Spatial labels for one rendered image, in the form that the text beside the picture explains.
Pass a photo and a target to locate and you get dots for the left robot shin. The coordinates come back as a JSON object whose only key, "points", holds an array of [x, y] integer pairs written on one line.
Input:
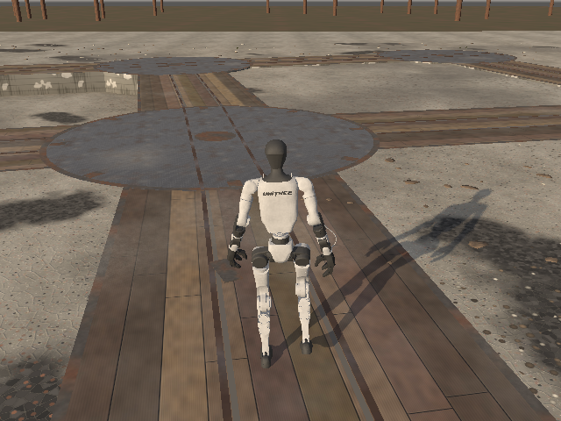
{"points": [[264, 327]]}

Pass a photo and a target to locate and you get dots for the left robot upper arm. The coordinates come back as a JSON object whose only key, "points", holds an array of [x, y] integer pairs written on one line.
{"points": [[245, 204]]}

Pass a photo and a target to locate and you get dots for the robot left forearm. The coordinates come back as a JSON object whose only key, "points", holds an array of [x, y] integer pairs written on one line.
{"points": [[237, 235]]}

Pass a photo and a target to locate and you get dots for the right robot upper arm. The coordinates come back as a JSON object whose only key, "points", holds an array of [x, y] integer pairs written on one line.
{"points": [[305, 184]]}

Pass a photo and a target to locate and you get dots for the robot left foot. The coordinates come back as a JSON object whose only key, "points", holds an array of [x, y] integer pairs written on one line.
{"points": [[266, 360]]}

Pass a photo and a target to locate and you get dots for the right robot hand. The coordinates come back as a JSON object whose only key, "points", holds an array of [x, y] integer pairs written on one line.
{"points": [[329, 264]]}

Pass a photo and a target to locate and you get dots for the robot right forearm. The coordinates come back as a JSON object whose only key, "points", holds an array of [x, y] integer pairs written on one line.
{"points": [[322, 237]]}

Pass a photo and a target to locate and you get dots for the left robot hand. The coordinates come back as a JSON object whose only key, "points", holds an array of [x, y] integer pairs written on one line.
{"points": [[235, 255]]}

